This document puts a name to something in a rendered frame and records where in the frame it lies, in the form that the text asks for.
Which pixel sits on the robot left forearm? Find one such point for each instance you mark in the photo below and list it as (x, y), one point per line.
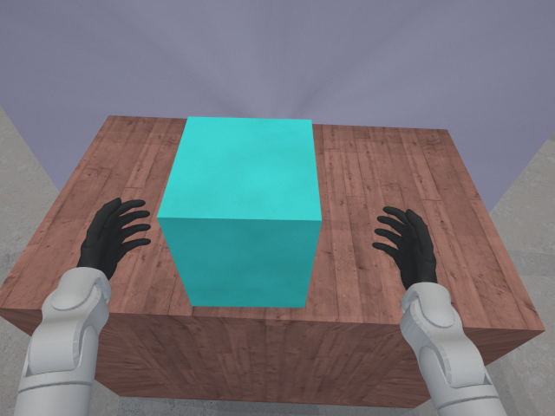
(59, 367)

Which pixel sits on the robot right forearm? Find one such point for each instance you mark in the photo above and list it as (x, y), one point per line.
(450, 364)

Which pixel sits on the pedestal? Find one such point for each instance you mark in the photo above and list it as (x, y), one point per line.
(345, 347)

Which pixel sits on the robot right hand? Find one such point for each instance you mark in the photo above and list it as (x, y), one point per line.
(415, 254)

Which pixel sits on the carton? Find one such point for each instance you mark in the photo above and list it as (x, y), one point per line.
(241, 212)

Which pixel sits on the robot left hand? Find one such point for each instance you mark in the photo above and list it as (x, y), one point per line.
(102, 248)

